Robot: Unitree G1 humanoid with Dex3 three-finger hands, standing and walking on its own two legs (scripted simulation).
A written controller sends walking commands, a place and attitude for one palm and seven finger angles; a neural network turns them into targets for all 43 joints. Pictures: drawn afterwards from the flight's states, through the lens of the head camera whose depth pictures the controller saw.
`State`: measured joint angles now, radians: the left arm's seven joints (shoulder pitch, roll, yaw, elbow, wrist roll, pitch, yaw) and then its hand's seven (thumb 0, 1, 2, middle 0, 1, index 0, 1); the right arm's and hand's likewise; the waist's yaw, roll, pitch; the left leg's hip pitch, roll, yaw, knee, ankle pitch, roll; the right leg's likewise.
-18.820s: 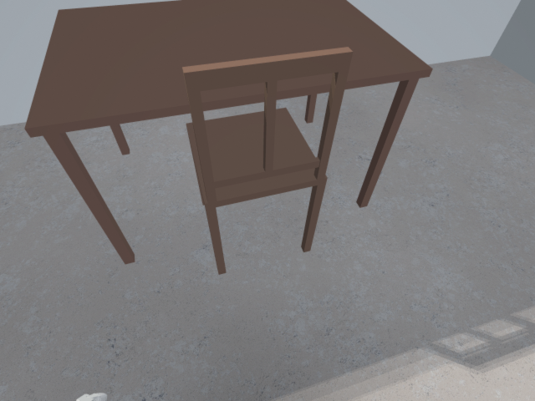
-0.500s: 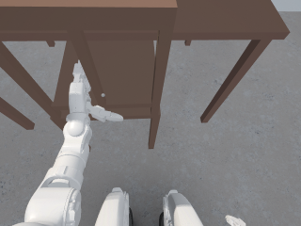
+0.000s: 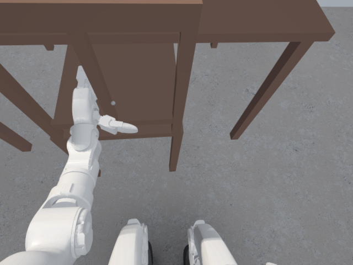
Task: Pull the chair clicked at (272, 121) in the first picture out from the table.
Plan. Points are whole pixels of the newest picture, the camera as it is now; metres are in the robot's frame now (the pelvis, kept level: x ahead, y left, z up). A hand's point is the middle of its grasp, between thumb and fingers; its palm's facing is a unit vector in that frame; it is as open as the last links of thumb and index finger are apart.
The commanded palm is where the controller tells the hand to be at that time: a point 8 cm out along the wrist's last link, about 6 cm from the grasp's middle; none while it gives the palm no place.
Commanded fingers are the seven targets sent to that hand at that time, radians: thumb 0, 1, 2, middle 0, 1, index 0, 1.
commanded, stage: push the fingers through the gap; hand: left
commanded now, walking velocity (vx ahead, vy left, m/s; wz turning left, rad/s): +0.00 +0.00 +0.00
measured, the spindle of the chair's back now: (99, 86) +0.50 +0.15 +0.05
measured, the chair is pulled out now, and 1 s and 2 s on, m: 0.00 0.00 0.06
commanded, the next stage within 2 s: hook a spindle and tug to test in 0.04 s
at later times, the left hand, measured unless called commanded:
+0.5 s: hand (114, 102) +0.47 +0.12 +0.03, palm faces +0.05 -1.00 -0.03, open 15.4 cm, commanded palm +0.44 +0.15 +0.03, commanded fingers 0.00 -0.28 0.40 -0.39 -1.12 -0.39 -1.12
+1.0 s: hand (111, 102) +0.47 +0.12 +0.03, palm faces +0.04 -1.00 -0.02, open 6.0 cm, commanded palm +0.44 +0.16 +0.03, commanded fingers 0.00 0.90 0.90 -0.50 -1.45 -0.50 -1.45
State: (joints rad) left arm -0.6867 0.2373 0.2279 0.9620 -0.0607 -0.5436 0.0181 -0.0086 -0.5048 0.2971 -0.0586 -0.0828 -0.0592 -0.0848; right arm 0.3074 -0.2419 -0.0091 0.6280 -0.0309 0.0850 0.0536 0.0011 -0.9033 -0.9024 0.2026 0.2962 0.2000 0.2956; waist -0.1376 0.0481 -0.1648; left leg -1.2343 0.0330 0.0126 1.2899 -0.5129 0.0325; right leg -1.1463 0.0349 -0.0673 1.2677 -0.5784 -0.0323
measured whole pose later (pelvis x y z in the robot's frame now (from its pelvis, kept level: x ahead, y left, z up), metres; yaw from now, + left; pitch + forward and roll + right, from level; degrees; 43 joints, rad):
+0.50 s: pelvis +0.00 +0.00 +0.00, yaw +0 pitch +27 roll -3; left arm -0.72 0.22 0.20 0.99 -0.06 -0.54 0.05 -0.01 -0.50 0.30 -0.23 -0.62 -0.23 -0.62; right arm 0.29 -0.23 -0.01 0.63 -0.04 0.11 0.06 0.00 -0.90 -0.90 0.20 0.30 0.20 0.30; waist -0.13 0.05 -0.16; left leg -1.25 0.03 0.00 1.30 -0.51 0.04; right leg -1.15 0.03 -0.07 1.27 -0.58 -0.03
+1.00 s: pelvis +0.02 +0.01 +0.01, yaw +0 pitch +27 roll -3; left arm -0.61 0.21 0.17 0.86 -0.08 -0.52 0.04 0.01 0.58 0.76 -0.45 -1.44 -0.44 -1.44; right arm 0.29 -0.24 -0.02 0.62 -0.03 0.10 0.07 0.00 -0.90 -0.90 0.20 0.30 0.20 0.30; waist -0.12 0.05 -0.17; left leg -1.19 0.03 0.02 1.26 -0.53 0.04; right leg -1.10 0.03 -0.06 1.23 -0.59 -0.02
